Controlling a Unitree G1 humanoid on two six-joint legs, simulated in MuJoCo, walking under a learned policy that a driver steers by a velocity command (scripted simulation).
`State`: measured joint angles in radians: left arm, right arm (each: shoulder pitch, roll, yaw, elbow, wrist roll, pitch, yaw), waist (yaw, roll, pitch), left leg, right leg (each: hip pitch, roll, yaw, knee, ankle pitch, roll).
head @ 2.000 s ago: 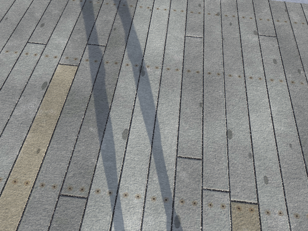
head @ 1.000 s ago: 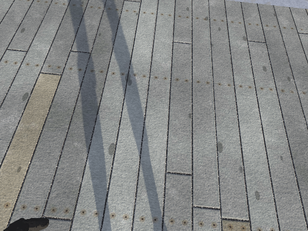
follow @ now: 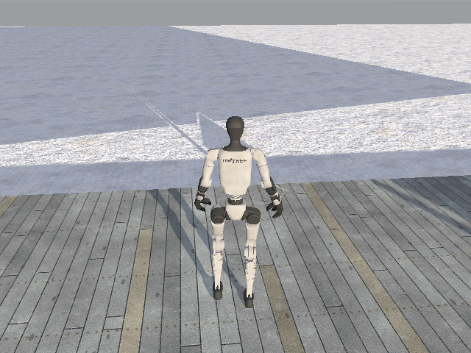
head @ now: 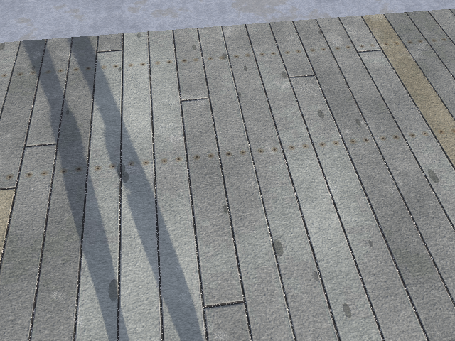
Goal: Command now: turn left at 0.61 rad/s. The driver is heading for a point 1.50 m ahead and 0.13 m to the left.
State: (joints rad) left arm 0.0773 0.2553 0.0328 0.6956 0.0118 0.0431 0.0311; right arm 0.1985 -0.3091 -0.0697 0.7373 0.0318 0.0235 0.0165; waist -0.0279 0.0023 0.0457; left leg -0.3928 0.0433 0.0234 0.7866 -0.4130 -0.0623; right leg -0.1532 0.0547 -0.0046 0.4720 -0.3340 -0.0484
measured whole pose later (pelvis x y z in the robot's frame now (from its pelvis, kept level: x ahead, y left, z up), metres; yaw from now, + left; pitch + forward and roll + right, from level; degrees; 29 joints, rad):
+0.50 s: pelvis +0.13 +0.04 +0.01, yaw +14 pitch +2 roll -1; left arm 0.18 0.33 0.07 0.70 -0.03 -0.08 -0.03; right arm 0.31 -0.29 -0.03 0.67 0.01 -0.07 0.00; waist -0.04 -0.01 -0.04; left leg -0.02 -0.04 -0.13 0.29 -0.30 0.05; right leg -0.56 -0.04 0.01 0.68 -0.10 0.02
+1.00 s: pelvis +0.52 -0.02 +0.00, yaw -5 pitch +1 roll -1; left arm 0.43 0.26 0.02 0.74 -0.01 -0.09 -0.01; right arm 0.15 -0.30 0.00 0.61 -0.02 -0.12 0.01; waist 0.05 0.04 0.02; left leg -0.78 0.12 -0.07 0.86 0.04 -0.02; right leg -0.04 0.15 0.10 0.34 -0.28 -0.12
